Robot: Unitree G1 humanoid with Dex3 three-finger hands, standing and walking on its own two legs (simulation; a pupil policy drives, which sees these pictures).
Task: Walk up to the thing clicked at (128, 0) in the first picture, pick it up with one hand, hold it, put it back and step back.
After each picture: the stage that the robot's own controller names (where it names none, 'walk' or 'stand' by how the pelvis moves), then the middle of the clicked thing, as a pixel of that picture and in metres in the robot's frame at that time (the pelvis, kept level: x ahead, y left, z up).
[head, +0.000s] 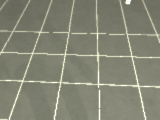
stand; out of the picture +2.29 -0.68 -0.72
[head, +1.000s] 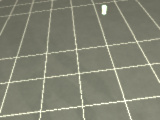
walk; (104, 9) +2.21 -0.14 -0.69
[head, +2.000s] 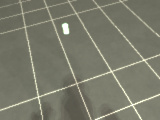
walk; (65, 28) +1.56 +0.32 -0.71
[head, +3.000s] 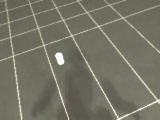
walk; (59, 58) +1.07 +0.37 -0.72
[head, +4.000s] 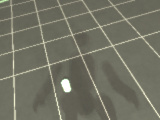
walk; (66, 85) +0.72 +0.27 -0.71
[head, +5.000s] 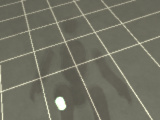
walk; (60, 103) +0.52 +0.27 -0.71
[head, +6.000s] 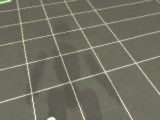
stand; out of the picture +0.41 +0.24 -0.71
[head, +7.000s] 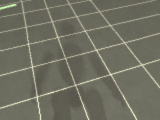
stand; out of the picture +0.39 +0.22 -0.72
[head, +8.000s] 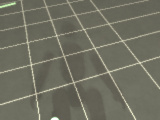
stand; out of the picture +0.42 +0.25 -0.73
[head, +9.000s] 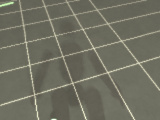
stand; out of the picture +0.40 +0.25 -0.73
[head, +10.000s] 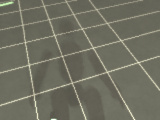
stand; out of the picture +0.40 +0.25 -0.73
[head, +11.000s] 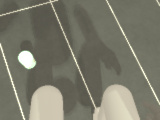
go down; (27, 60) +0.46 +0.27 -0.41
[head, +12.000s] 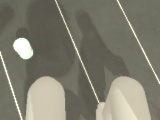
go down; (24, 49) +0.48 +0.28 -0.33
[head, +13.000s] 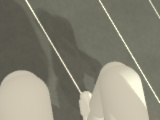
close in; out of the picture +0.46 +0.31 -0.24
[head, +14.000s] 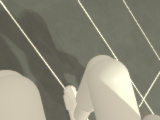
close; out of the picture +0.46 +0.32 -0.22
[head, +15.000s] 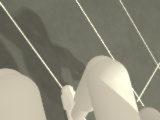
lift; out of the picture +0.42 +0.32 -0.22
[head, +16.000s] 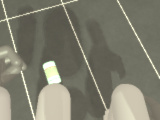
close; (51, 73) +0.42 +0.19 -0.40
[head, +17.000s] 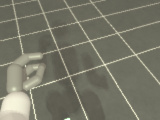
close; out of the picture +0.37 +0.12 -0.69
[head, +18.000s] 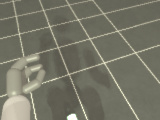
close; out of the picture +0.39 +0.08 -0.70
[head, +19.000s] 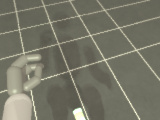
stand; (79, 117) +0.41 +0.04 -0.70
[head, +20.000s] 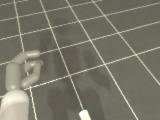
stand; (86, 119) +0.43 -0.01 -0.70
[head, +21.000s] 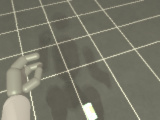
stand; (90, 111) +0.45 -0.05 -0.69
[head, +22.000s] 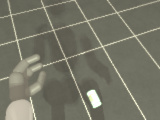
stand; (94, 98) +0.47 -0.09 -0.66
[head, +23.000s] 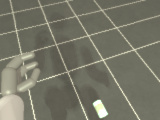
stand; (100, 108) +0.48 -0.13 -0.69
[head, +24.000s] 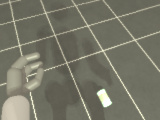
stand; (104, 98) +0.50 -0.16 -0.68
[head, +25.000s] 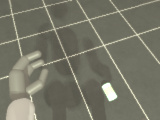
stand; (109, 91) +0.52 -0.20 -0.64
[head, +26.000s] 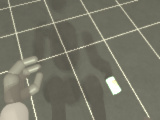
stand; (113, 85) +0.54 -0.23 -0.63
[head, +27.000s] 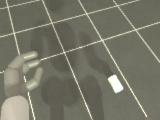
stand; (115, 83) +0.56 -0.27 -0.63
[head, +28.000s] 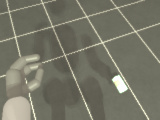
close; (119, 84) +0.57 -0.29 -0.64
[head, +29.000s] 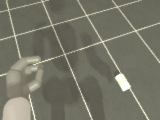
close; (122, 82) +0.57 -0.32 -0.64
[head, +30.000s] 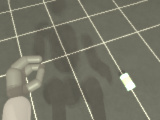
close; (127, 81) +0.59 -0.35 -0.64
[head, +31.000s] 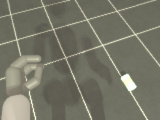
close; (128, 82) +0.60 -0.37 -0.65
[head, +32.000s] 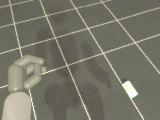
close; (129, 89) +0.59 -0.38 -0.67
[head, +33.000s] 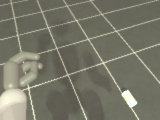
close; (129, 98) +0.58 -0.37 -0.69
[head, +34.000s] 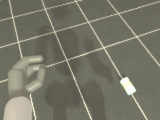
close; (127, 85) +0.58 -0.35 -0.65
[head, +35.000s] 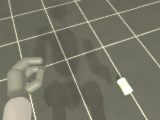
close; (124, 86) +0.58 -0.33 -0.65
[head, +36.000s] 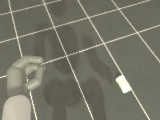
close; (123, 84) +0.57 -0.32 -0.64
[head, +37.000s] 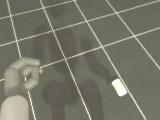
close; (119, 87) +0.56 -0.30 -0.66
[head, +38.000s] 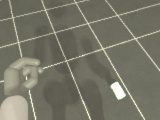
close; (117, 90) +0.55 -0.28 -0.67
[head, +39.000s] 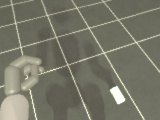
close; (117, 95) +0.54 -0.27 -0.67
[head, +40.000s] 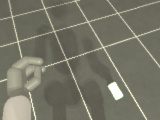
close; (115, 90) +0.54 -0.25 -0.65
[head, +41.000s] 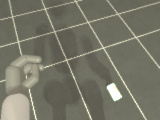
close; (114, 91) +0.53 -0.25 -0.66
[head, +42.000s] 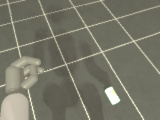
close; (112, 95) +0.53 -0.24 -0.67
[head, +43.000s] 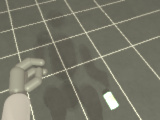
close; (110, 100) +0.52 -0.23 -0.68
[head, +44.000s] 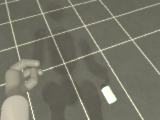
close; (108, 94) +0.53 -0.21 -0.68
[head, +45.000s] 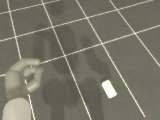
close; (109, 89) +0.54 -0.21 -0.64
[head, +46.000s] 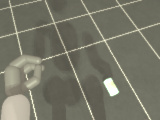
close; (111, 86) +0.53 -0.21 -0.63
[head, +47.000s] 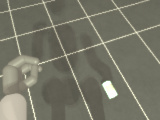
close; (109, 89) +0.52 -0.21 -0.64
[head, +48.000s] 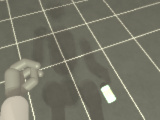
close; (108, 94) +0.52 -0.21 -0.66
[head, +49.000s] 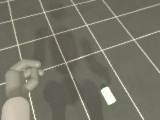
close; (108, 95) +0.52 -0.20 -0.68
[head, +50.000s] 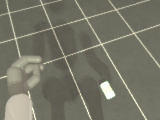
close; (107, 90) +0.52 -0.20 -0.66
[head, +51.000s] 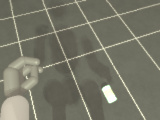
close; (109, 94) +0.52 -0.21 -0.66
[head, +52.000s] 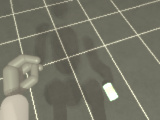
close; (110, 91) +0.53 -0.21 -0.65
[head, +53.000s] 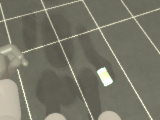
crouch; (104, 76) +0.54 -0.20 -0.59
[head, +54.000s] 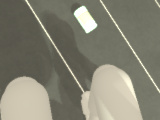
lower; (85, 19) +0.63 -0.15 -0.30
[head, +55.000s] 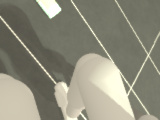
lower; (47, 3) +0.65 -0.09 -0.26
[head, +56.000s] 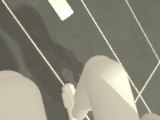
lower; (60, 5) +0.65 -0.09 -0.26
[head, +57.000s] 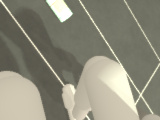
lower; (59, 7) +0.65 -0.09 -0.26
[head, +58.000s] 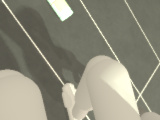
loosen; (60, 6) +0.65 -0.09 -0.26
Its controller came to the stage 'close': yes
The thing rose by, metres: 0.01
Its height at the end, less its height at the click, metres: -0.02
